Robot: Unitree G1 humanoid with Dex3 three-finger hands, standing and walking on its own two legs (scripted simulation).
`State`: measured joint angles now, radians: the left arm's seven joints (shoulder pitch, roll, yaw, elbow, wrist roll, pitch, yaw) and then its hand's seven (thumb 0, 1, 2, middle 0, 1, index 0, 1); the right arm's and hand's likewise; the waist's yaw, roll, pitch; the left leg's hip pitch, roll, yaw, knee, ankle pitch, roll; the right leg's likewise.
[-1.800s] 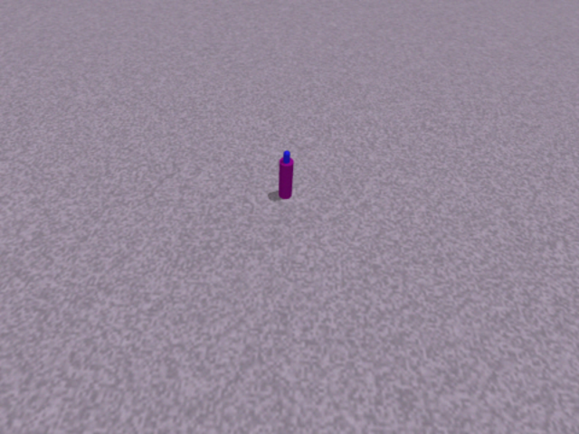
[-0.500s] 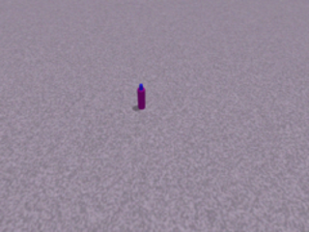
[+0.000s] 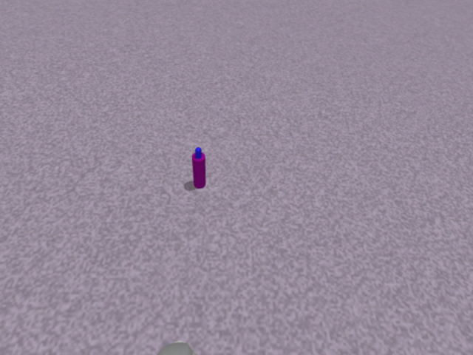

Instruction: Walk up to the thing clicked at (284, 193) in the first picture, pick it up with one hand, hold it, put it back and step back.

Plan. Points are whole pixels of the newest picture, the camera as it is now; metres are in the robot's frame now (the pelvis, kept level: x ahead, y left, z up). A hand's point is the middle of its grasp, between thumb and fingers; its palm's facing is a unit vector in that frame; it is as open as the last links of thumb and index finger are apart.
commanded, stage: walk up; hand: left
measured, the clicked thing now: (199, 167) +1.03 +0.19 -0.63
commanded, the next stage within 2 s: none
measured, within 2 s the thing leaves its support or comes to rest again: neither
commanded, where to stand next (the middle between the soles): +0.69 +0.01 m, yaw -3 degrees
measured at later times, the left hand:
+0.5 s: hand (128, 236) +0.36 +0.25 -0.12, palm faces -0.10 -0.90 -0.42, open 7.4 cm
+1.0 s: hand (120, 209) +0.45 +0.30 -0.16, palm faces -0.08 -0.93 -0.35, open 7.4 cm
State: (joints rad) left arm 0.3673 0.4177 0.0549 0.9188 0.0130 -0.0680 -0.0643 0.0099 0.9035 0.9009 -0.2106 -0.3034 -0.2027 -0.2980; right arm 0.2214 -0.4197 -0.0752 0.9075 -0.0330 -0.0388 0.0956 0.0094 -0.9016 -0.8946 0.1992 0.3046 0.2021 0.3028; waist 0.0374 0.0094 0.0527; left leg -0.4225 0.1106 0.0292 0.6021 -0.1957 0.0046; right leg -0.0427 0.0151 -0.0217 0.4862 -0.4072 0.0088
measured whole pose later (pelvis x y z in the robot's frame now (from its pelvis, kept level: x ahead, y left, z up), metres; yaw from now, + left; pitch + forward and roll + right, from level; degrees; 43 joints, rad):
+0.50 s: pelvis +0.23 -0.02 -0.01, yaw -3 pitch -3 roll +0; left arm 0.21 0.41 0.07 0.84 0.01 -0.09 -0.06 0.01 0.91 0.90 -0.21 -0.30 -0.20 -0.30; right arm 0.37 -0.43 -0.05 0.87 0.00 -0.04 0.04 0.01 -0.90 -0.89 0.20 0.30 0.20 0.30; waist -0.04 0.06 0.10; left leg -0.17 0.08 0.05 0.91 -0.51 0.03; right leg -0.40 -0.02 -0.06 0.69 -0.24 -0.03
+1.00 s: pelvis +0.42 +0.03 +0.00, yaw -3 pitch -2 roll -2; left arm 0.36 0.43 0.04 0.88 0.01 -0.05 -0.03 0.01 0.91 0.90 -0.21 -0.30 -0.20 -0.30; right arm 0.25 -0.40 -0.06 0.82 -0.01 -0.08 0.07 0.01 -0.90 -0.89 0.20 0.30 0.20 0.30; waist 0.01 -0.03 0.08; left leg -0.36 0.05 0.07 0.66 -0.26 0.04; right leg -0.30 -0.03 0.00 1.03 -0.48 -0.05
